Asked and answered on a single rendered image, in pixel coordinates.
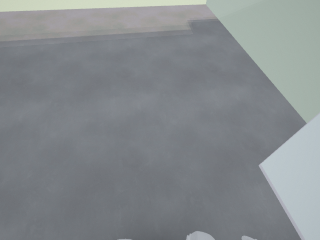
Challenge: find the fridge door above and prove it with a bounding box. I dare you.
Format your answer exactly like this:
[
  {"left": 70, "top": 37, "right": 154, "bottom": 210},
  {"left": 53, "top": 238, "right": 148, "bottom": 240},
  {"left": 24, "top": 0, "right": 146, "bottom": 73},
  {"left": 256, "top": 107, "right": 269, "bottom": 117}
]
[{"left": 261, "top": 114, "right": 320, "bottom": 240}]

